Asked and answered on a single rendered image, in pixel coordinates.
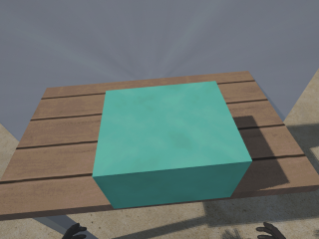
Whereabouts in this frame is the right robot hand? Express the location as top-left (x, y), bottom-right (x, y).
top-left (255, 222), bottom-right (286, 239)

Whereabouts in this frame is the left robot hand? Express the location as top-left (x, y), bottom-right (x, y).
top-left (62, 223), bottom-right (87, 239)

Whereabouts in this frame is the carton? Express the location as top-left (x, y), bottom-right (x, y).
top-left (92, 81), bottom-right (252, 209)

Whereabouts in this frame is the table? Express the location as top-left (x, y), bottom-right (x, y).
top-left (0, 71), bottom-right (319, 239)

